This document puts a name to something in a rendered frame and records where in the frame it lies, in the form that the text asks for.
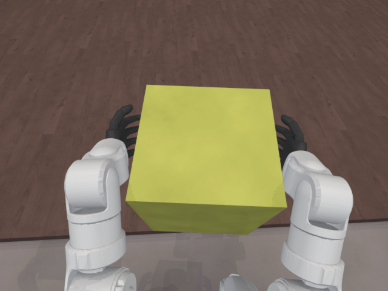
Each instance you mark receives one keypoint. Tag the right robot upper arm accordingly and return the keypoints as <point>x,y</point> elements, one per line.
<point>283,284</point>

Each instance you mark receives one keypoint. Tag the left robot upper arm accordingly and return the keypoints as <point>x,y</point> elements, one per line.
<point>110,279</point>

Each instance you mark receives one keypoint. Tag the right robot thigh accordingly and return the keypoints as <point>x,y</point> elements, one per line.
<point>237,283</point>

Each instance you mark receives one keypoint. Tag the robot right forearm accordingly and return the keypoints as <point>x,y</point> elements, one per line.
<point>322,204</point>

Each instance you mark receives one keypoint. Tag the right robot hand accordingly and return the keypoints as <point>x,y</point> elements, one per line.
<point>294,138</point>

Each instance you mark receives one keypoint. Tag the robot left forearm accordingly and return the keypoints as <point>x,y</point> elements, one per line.
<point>93,204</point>

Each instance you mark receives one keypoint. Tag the left robot hand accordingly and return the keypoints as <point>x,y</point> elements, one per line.
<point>119,123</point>

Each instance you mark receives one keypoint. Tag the carton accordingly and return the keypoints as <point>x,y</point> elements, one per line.
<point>206,160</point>

